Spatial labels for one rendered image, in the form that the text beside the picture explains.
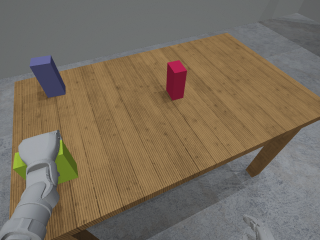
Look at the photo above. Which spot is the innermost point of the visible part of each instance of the robot right hand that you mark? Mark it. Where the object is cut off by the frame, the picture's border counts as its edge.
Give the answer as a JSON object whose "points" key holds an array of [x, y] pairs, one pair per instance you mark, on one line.
{"points": [[262, 232]]}

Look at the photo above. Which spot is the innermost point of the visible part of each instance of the sponge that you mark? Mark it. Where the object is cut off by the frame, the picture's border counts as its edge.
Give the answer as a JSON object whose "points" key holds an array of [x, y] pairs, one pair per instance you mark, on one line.
{"points": [[66, 165]]}

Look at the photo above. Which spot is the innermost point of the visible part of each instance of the robot left hand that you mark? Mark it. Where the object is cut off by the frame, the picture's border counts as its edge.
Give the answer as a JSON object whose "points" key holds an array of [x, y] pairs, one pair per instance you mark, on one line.
{"points": [[40, 147]]}

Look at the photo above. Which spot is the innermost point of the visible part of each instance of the left robot forearm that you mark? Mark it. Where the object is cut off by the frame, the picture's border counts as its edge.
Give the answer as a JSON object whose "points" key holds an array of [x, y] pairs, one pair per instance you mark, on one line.
{"points": [[31, 215]]}

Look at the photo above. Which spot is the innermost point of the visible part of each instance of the table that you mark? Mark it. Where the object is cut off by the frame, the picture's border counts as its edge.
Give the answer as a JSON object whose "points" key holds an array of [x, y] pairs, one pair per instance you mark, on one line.
{"points": [[131, 142]]}

